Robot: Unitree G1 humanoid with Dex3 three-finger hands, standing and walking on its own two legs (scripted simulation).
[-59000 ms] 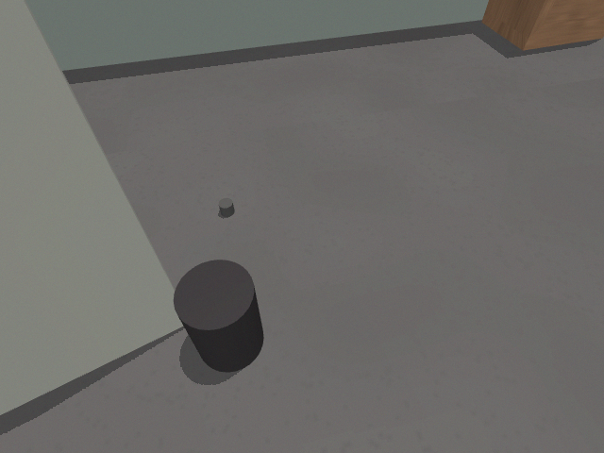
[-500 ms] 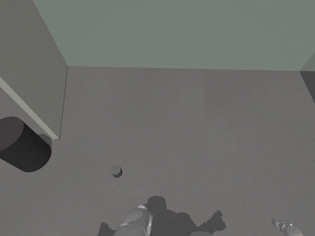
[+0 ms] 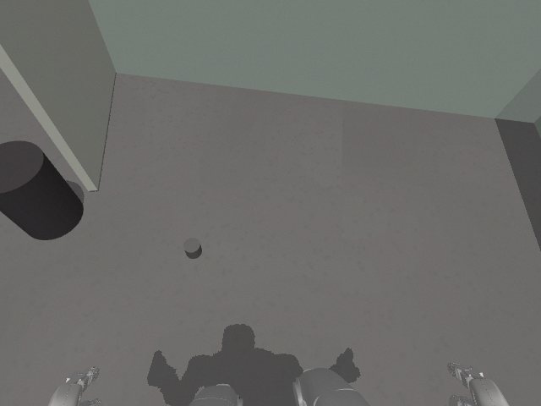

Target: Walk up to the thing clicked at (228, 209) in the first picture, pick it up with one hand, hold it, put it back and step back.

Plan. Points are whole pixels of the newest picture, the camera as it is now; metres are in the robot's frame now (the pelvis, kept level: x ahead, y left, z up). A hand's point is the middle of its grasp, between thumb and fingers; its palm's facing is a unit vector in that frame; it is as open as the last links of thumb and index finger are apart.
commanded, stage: step back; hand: left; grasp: from above
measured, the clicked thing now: (192, 248) +0.67 +0.28 -0.74
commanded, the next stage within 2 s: stand in 1.96 s
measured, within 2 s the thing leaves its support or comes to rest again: neither
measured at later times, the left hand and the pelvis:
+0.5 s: hand out of the picture -0.05 +0.26 -0.14, palm faces +0.03 -0.91 -0.42, open 7.4 cm; pelvis -0.17 -0.02 -0.02, yaw +3 degrees
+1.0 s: hand out of the picture -0.27 +0.23 -0.14, palm faces +0.02 -0.91 -0.42, open 7.4 cm; pelvis -0.33 -0.04 +0.00, yaw +1 degrees
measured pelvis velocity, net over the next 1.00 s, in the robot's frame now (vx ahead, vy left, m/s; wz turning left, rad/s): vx -0.33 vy -0.04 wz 0.01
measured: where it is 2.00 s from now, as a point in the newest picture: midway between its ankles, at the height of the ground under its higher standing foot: outside the picture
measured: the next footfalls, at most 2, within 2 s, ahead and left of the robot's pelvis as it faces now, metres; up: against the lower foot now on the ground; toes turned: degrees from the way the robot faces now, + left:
right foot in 0.16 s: -0.04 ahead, -0.15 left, +0.00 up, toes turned +0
left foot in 0.50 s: -0.16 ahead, +0.10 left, +0.00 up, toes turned +0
